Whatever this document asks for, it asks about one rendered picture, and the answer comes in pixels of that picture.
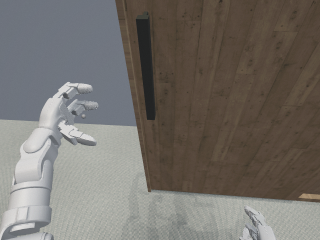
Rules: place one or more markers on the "robot left forearm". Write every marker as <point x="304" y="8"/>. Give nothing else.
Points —
<point x="29" y="203"/>

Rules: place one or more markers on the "robot left hand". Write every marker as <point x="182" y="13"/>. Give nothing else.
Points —
<point x="55" y="111"/>

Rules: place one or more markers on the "robot right hand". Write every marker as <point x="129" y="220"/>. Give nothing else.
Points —
<point x="263" y="231"/>

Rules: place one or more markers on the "wardrobe door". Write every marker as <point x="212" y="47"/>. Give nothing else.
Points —
<point x="315" y="189"/>
<point x="237" y="95"/>

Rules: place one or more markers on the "handle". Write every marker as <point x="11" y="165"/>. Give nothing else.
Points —
<point x="145" y="51"/>

